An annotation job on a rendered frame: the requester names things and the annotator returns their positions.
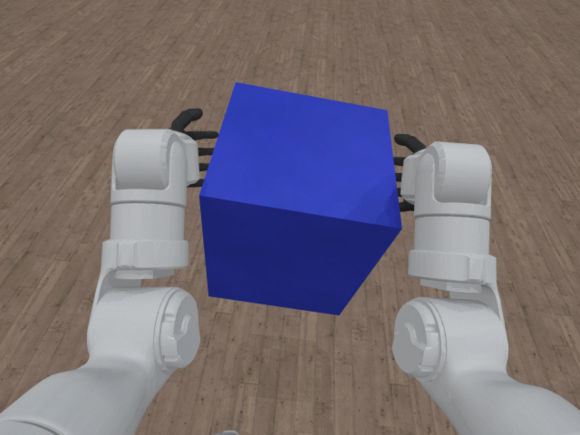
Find left robot forearm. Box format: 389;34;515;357
87;129;199;352

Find robot right hand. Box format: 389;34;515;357
393;134;426;212

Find right robot forearm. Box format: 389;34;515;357
401;141;508;357

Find carton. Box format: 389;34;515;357
199;82;402;315

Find robot left hand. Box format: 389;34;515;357
169;109;218;188

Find right robot upper arm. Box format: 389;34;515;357
392;297;580;435

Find left robot upper arm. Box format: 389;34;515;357
0;286;200;435

